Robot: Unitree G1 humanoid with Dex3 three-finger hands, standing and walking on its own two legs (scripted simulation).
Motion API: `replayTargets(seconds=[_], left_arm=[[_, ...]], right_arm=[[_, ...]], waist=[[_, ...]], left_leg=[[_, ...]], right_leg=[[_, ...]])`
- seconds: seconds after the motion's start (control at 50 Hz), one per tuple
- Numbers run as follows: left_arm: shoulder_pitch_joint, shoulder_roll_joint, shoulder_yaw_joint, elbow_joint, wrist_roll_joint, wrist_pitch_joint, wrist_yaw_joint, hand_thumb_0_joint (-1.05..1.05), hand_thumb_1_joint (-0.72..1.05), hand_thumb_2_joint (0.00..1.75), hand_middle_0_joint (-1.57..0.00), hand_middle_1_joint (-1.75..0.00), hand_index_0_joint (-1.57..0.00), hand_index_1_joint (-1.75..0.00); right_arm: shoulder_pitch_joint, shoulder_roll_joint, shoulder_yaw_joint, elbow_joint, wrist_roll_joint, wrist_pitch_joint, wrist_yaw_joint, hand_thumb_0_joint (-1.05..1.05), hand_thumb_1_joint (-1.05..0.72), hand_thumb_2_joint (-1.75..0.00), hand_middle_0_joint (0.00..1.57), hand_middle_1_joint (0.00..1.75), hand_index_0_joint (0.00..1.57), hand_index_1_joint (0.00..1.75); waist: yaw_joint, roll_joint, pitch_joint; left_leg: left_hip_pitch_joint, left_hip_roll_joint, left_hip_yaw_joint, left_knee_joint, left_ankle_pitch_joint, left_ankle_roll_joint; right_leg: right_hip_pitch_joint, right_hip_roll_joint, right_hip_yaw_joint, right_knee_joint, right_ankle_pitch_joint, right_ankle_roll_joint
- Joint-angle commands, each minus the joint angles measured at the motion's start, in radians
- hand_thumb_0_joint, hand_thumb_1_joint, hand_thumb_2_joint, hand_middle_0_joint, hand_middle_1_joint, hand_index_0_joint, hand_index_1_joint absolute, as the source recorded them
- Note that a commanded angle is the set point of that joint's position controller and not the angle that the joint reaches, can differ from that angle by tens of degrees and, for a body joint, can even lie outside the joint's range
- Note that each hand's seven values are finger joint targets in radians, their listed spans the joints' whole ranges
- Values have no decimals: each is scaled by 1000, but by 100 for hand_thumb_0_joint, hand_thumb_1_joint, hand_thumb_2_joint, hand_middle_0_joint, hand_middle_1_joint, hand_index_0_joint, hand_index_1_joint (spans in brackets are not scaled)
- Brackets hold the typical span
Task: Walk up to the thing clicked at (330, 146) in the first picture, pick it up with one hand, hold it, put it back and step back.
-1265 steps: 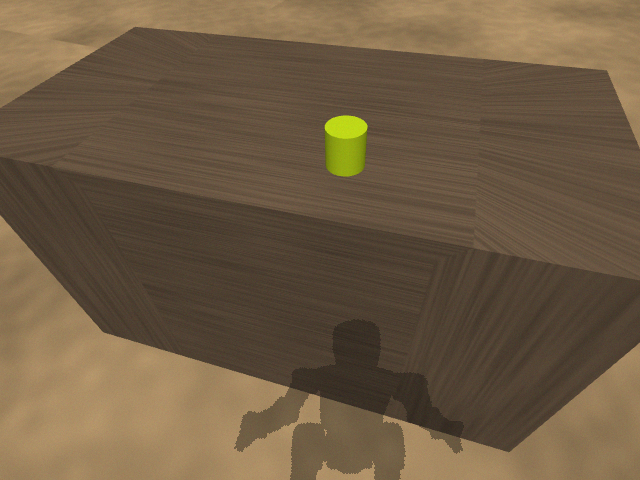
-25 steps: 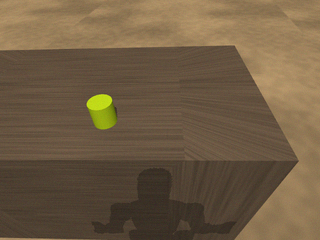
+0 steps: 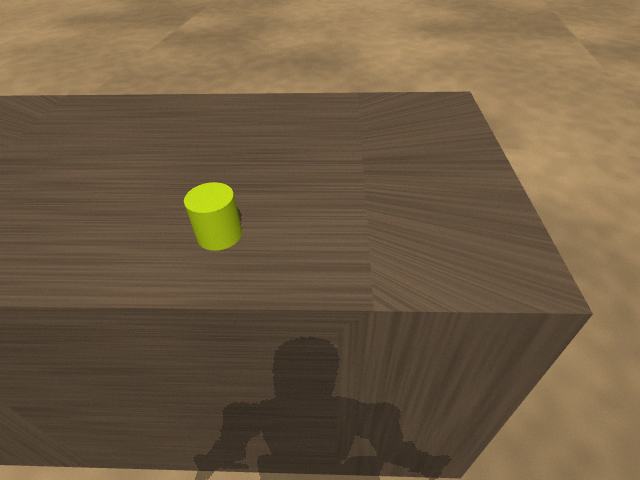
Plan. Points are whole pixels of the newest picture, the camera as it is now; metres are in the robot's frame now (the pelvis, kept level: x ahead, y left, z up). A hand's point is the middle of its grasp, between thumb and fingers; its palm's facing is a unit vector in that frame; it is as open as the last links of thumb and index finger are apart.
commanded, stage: home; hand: left
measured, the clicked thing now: (214, 216) +0.51 +0.20 +0.06
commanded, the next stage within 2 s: stand in 0.92 s
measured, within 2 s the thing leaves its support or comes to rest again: neither
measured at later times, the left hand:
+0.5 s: hand out of the picture +0.09 +0.25 -0.15, palm faces -0.04 -0.93 -0.36, open 17.6 cm
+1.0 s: hand out of the picture +0.10 +0.25 -0.15, palm faces -0.04 -0.93 -0.36, open 17.6 cm
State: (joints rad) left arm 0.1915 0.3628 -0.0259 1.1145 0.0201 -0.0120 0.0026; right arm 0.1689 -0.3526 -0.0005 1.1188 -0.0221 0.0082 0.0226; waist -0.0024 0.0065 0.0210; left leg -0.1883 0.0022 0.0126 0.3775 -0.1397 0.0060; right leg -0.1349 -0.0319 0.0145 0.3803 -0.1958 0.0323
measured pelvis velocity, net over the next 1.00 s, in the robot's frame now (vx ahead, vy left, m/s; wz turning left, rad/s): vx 0.03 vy -0.01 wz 0.00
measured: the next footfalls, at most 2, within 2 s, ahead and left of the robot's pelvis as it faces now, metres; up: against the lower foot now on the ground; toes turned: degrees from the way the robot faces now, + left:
none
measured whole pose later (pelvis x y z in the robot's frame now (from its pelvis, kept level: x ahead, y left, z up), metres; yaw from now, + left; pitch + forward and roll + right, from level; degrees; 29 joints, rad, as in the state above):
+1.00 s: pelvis +0.03 -0.01 +0.00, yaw +0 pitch -2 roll +0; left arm 0.12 0.35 -0.01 1.11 0.01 -0.01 0.01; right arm 0.12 -0.36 0.00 1.13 -0.01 0.00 0.01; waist -0.01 0.01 0.05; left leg -0.13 0.01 0.01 0.33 -0.16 -0.01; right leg -0.07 -0.02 0.01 0.32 -0.21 0.02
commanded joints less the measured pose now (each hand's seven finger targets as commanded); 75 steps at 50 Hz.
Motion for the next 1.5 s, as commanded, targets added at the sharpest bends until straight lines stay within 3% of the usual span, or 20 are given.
replayTargets(seconds=[0.0, 0.06, 0.2, 0.32, 0.48, 0.84, 1.0, 1.04, 1.06, 1.16, 1.22, 1.38, 1.48], left_arm=[[-24, 230, 48, -52, 0, -17, 9, 0, -58, 4, -5, -5, -5, -5], [-34, 222, 47, -58, -1, -19, 10, 0, -59, 3, -5, -4, -4, -5], [-59, 216, 46, -60, -6, -21, 13, 0, -59, 3, -4, -5, -4, -4], [-64, 213, 48, -54, -6, -15, 12, 0, -60, 3, -4, -4, -4, -4], [-85, 209, 51, -61, -9, -19, 14, 0, -60, 3, -4, -4, -4, -4], [-108, 209, 59, -59, -7, -13, 13, 0, -60, 3, -4, -5, -4, -5], [-102, 213, 61, -63, -10, -16, 13, 0, -60, 3, -4, -4, -4, -4], [-97, 208, 59, -60, -10, -16, 13, 0, -44, 19, -20, -20, -20, -20], [-98, 211, 60, -59, -8, -14, 13, 0, -36, 27, -20, -28, -20, -28], [-90, 206, 57, -58, -8, -14, 13, 0, 4, 67, -20, -30, -20, -30], [-101, 207, 60, -59, -10, -10, 14, 0, 28, 90, -20, -30, -20, -30], [-96, 207, 63, -62, -7, -12, 12, 0, 90, 90, -20, -30, -20, -30], [-90, 204, 61, -62, -8, -15, 11, 0, 90, 90, -20, -30, -20, -30]], right_arm=[[-60, -220, -43, -63, 4, -25, -17, 0, -90, -90, 20, 30, 20, 30], [-64, -222, -46, -69, 6, -26, -19, 0, -89, -90, 20, 30, 20, 30], [-65, -217, -40, -63, 10, -28, -20, 0, -90, -90, 20, 30, 20, 30], [-73, -217, -35, -58, 12, -30, -24, 0, -90, -90, 20, 30, 20, 30], [-81, -220, -33, -58, 12, -35, -29, 0, -90, -90, 20, 30, 20, 30], [-97, -212, -39, -51, 11, -30, -28, 0, -90, -90, 20, 30, 20, 30], [-91, -215, -39, -50, 10, -34, -32, 0, -90, -90, 20, 30, 20, 30], [-90, -214, -37, -48, 11, -34, -32, 0, -90, -90, 20, 30, 20, 30], [-92, -214, -37, -47, 11, -35, -33, 0, -90, -90, 20, 30, 20, 30], [-88, -212, -36, -45, 13, -33, -32, 0, -90, -90, 20, 30, 20, 30], [-89, -211, -36, -46, 10, -31, -33, 0, -90, -90, 20, 30, 20, 30], [-88, -213, -38, -49, 10, -32, -31, 0, -90, -90, 20, 30, 20, 30], [-92, -209, -38, -49, 13, -33, -30, 0, -90, -90, 20, 30, 20, 30]], waist=[[2, 14, 45], [0, 13, -5], [-4, -8, -11], [-1, 5, -7], [1, -7, -67], [-6, -11, -21], [-3, -4, -67], [1, -2, -63], [0, -9, -63], [-2, -11, -44], [-2, -6, -9], [-4, -2, -12], [-2, -12, -36]], left_leg=[[-20, 105, -145, -129, -237, 21], [16, 110, -136, -107, -165, 25], [45, 110, -121, -85, -43, 22], [34, 112, -121, -104, -35, 17], [106, 125, -102, -60, 172, 16], [86, 116, -97, -99, 50, 8], [115, 125, -92, -77, 151, 13], [117, 127, -93, -76, 176, 12], [124, 127, -93, -77, 173, 10], [128, 128, -95, -81, 159, 9], [96, 121, -95, -100, 94, 5], [94, 121, -101, -107, 55, 11], [123, 128, -98, -90, 119, 12]], right_leg=[[-101, -68, 82, -109, -160, -57], [-74, -77, 85, -104, -99, -61], [-52, -88, 88, -110, -31, -59], [-22, -84, 73, -97, 14, -54], [27, -100, 73, -87, 188, -46], [12, -95, 69, -122, 81, -48], [48, -105, 73, -111, 174, -51], [56, -104, 66, -106, 193, -48], [48, -102, 66, -106, 191, -48], [30, -99, 61, -113, 169, -47], [12, -95, 62, -123, 102, -49], [8, -98, 66, -129, 79, -51], [19, -100, 64, -123, 115, -50]])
